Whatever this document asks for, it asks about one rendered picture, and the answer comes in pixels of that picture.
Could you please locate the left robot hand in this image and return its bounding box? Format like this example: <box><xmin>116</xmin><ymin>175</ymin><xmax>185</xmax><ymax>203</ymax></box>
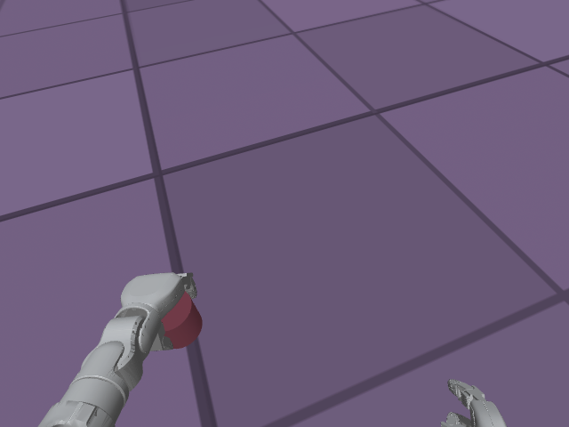
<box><xmin>121</xmin><ymin>272</ymin><xmax>197</xmax><ymax>351</ymax></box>

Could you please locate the tin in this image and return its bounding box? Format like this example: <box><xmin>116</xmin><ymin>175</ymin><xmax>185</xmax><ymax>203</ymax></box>
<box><xmin>161</xmin><ymin>291</ymin><xmax>203</xmax><ymax>349</ymax></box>

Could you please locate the left robot arm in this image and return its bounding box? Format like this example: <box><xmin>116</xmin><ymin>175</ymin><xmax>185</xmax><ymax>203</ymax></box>
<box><xmin>38</xmin><ymin>302</ymin><xmax>161</xmax><ymax>427</ymax></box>

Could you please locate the right robot hand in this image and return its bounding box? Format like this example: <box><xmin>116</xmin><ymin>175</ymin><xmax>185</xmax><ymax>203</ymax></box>
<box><xmin>441</xmin><ymin>379</ymin><xmax>507</xmax><ymax>427</ymax></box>

